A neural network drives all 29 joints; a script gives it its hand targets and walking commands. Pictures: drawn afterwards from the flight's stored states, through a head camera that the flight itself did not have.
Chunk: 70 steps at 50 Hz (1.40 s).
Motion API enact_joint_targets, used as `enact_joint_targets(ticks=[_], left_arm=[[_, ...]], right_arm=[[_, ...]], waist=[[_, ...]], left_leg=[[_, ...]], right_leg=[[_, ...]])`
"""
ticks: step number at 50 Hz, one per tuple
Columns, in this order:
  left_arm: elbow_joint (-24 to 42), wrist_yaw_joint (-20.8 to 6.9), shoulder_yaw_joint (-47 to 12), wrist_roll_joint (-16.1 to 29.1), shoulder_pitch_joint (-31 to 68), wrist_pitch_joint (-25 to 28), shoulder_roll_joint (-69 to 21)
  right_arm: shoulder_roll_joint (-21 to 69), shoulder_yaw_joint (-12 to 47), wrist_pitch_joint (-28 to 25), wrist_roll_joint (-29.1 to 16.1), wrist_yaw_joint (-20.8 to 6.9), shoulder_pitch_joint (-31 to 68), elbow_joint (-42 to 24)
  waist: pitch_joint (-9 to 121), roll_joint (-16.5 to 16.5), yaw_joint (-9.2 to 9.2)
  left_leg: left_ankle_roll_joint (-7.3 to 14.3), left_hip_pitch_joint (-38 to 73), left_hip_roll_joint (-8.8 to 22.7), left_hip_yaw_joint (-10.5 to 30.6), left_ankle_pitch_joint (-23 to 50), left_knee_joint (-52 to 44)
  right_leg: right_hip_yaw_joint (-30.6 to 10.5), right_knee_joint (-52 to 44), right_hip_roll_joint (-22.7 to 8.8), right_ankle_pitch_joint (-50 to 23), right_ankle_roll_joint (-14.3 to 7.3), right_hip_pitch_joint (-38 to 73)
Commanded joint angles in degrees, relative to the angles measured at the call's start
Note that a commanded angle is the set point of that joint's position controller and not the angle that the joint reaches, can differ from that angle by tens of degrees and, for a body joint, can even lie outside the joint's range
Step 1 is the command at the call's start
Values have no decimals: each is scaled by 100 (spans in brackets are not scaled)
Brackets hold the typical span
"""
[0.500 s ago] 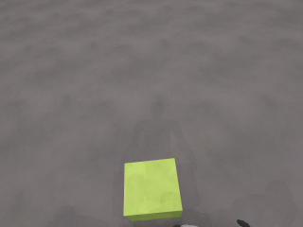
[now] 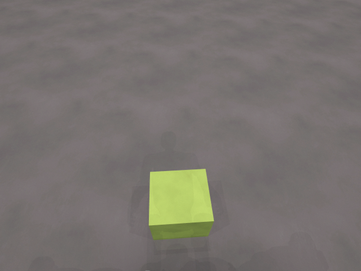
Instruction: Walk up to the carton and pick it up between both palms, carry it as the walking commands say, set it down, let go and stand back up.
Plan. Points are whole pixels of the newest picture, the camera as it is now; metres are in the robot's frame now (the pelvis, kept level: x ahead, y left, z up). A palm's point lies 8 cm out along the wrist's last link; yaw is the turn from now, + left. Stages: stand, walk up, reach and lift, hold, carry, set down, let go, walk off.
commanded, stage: walk up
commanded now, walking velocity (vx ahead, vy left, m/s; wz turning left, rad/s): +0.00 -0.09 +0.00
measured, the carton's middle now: (179, 204) +0.52 +0.01 -0.64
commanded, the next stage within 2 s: stand in 1.92 s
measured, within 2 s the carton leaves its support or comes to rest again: neither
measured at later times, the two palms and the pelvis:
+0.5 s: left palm out of the picture -0.03 +0.23 -0.12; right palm (291, 255) +0.18 -0.26 -0.13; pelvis +0.06 -0.02 +0.00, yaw -1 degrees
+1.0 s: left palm (101, 231) +0.24 +0.22 -0.11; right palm (297, 259) +0.17 -0.27 -0.14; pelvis +0.14 -0.03 +0.00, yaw -1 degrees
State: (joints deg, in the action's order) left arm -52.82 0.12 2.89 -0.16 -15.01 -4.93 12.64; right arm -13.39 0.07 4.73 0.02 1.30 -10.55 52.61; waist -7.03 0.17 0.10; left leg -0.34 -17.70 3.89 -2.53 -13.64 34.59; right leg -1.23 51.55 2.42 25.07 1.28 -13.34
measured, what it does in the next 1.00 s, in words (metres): walks ahead: right foot, then left foot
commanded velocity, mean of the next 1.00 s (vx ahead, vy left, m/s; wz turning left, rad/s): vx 0.07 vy -0.02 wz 0.00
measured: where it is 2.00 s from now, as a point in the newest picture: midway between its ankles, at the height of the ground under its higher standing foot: outside the picture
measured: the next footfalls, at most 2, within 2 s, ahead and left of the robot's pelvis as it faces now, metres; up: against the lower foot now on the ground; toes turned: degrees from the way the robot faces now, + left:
right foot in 0.08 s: -0.06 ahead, -0.10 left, +0.00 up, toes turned +0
left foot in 0.56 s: +0.14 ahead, +0.13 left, +0.00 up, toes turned +5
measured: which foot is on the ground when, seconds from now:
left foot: down 0.00-0.08, up 0.10-0.54, down 0.56-0.88, up 0.90-1.00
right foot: up 0.00-0.06, down 0.08-0.56, up 0.58-0.80, down 0.82-1.00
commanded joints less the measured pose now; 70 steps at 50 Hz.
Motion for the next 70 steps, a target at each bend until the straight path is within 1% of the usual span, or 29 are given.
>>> enact_joint_targets(ticks=[1,3,4,6,9,13,19,22,24,25,26,27,28,32,35,38,41,42,44,46,51,57,61,62,63,64,65,68,70], left_arm=[[-286,34,-100,21,-1081,207,592],[-99,18,42,12,-1006,299,1253],[116,8,138,-49,-705,315,1373],[58,67,-40,-98,-761,501,831],[-154,123,18,-44,-1197,652,835],[-290,152,21,-94,-1968,866,807],[-405,162,-14,-110,-2291,879,810],[-377,123,-53,-114,-2016,859,779],[-286,126,-45,-52,-1358,818,872],[-254,153,-7,7,-1027,791,886],[-202,234,29,82,-1122,784,765],[-28,264,39,107,-1308,767,451],[-45,271,113,24,-1165,680,438],[-116,186,-105,68,-818,544,154],[-61,159,-193,141,-660,539,40],[-183,146,-116,78,-820,572,241],[53,140,302,69,-421,367,1350],[17,141,254,22,-666,421,1312],[-41,209,146,-37,-422,419,1144],[85,257,139,3,121,399,1235],[-50,239,58,13,328,447,1129],[-82,241,120,47,178,409,1202],[-14,228,165,57,396,238,1153],[30,219,167,64,461,210,1083],[156,202,119,109,427,206,759],[257,164,67,78,774,181,409],[200,211,141,-40,784,52,591],[153,10,212,-26,646,-80,647],[117,11,225,33,602,-81,749]], right_arm=[[-1219,-410,-86,94,-9,-58,-97],[-683,-306,-141,100,-31,126,-301],[-889,-396,-153,178,-30,449,-329],[-872,-418,-209,234,-177,787,-360],[-743,-395,-306,180,-225,632,-232],[-602,-252,-402,192,-256,1029,-415],[-447,-149,-436,117,-271,1397,-635],[-435,-111,-468,103,-286,1464,-693],[-392,-118,-480,70,-238,636,-468],[-421,-160,-523,49,-189,-289,-149],[-932,-336,-644,57,-51,-1239,176],[-1860,-614,-625,103,65,-2055,485],[-1804,-603,-627,-75,68,-2053,572],[-626,-321,-579,61,132,-528,299],[-601,-301,-528,47,108,-417,203],[-730,-300,-529,9,82,-311,54],[-705,-326,-427,-92,142,-417,-327],[-546,-303,-290,-137,130,-345,-334],[-532,-291,-65,-37,102,-320,-307],[-600,-370,29,-4,86,-381,-190],[-592,-371,124,54,22,-348,-69],[-511,-308,65,-19,49,-212,-29],[-470,-260,-115,-30,83,-435,8],[-560,-296,-177,6,78,-652,101],[-1090,-435,-243,94,92,-633,102],[-1474,-502,-283,191,76,-692,42],[-1468,-504,-322,199,80,-641,-55],[-906,-406,-293,283,145,-89,-191],[-887,-425,-292,270,145,327,-369]], waist=[[119,-786,-61],[7,1644,-171],[-282,1325,-203],[-256,525,-265],[112,741,-311],[503,352,-574],[288,776,-677],[-113,780,-538],[-4,771,-36],[278,545,424],[763,-139,771],[1506,-1961,826],[1839,-1080,654],[947,-810,161],[999,-1191,105],[1404,-1182,-117],[1415,539,-191],[1448,1039,-444],[1022,972,-227],[899,579,-109],[996,808,-29],[1254,943,-117],[1233,1073,24],[1323,685,107],[1339,-588,101],[1016,-1649,266],[890,-981,284],[339,-722,28],[245,-774,-6]], left_leg=[[295,-597,1010,1355,-1987,-1540],[-2,-1742,-319,-76,-1841,1016],[48,-2056,-206,39,-1413,1627],[1,-1675,-96,302,-490,1572],[-5,-1887,-42,70,-401,1695],[-31,-2381,-68,138,-507,1809],[-21,-2198,-184,-154,-581,1366],[41,-1509,-252,-371,-680,540],[120,-135,-460,-587,-751,-287],[166,967,-434,-494,292,-977],[379,2658,763,735,4130,-905],[1318,4143,2703,2558,9010,-619],[1457,3686,2648,2218,9187,-645],[1014,2033,1391,989,5645,-1229],[869,2020,983,539,5440,-1160],[643,1707,871,338,4939,-691],[-43,20,358,-24,1786,1098],[-203,-567,-322,-242,-1894,2157],[-103,-790,-292,487,-2500,2789],[-150,-939,-333,628,-2247,2995],[-275,-494,-327,405,-1616,2828],[-206,-233,-334,264,-1708,1380],[-131,534,-223,91,-702,-679],[-102,976,67,240,31,-1188],[210,1158,1149,1322,1139,-1598],[815,1195,2399,2435,2844,-1913],[1320,397,2665,2270,3310,-1775],[1220,-491,1724,1572,474,-2087],[1113,-282,1427,1236,1158,-1853]], right_leg=[[-70,-3570,-119,200,-365,667],[-2587,-4734,-1835,1875,-890,320],[-2653,-5027,-1981,2368,-966,141],[-2235,-4802,-1686,753,-771,490],[-1428,-4307,-1383,-1010,-731,1690],[-1435,-3593,-1856,-4476,-692,2943],[-964,-3233,-1654,-5965,-683,2968],[-831,-3206,-1532,-5921,-847,2175],[-405,-2524,-1226,-6635,-718,1360],[-236,-1554,-996,-6644,-563,947],[3,-351,-505,-4493,-160,-429],[337,1788,414,957,214,-1942],[-214,2018,33,1114,104,-1416],[-113,620,-330,318,-43,-1308],[107,-1393,-200,188,-16,-801],[333,-2482,-179,-1481,-58,89],[-706,-1953,-1610,-6715,-894,797],[-1660,-2436,-2548,-8227,-1459,1098],[-1551,-2496,-2444,-7379,-1623,671],[-1406,-2625,-2333,-6548,-1495,485],[-1383,-2858,-1826,-5165,-1084,283],[-1390,-2740,-1832,-5415,-1104,671],[-1305,-2525,-1594,-4181,-898,239],[-1038,-2232,-1389,-3430,-723,-86],[-436,-1274,-779,-2091,-446,-816],[220,148,-8,637,-104,-1987],[-261,1513,-190,976,-71,-1765],[-306,2227,-360,-52,8,-1620],[-115,2386,-232,-81,107,-1854]])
